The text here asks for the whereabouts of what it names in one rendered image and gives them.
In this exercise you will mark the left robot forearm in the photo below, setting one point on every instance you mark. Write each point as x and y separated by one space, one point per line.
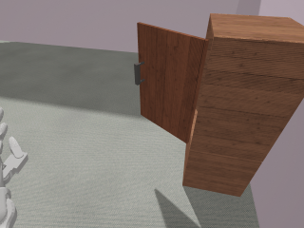
8 211

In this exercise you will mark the handle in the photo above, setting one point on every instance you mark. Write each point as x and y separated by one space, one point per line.
137 73

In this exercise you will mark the robot left hand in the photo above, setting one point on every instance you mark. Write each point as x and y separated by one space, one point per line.
15 162

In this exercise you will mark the cupboard door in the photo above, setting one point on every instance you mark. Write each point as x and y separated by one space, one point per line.
172 72

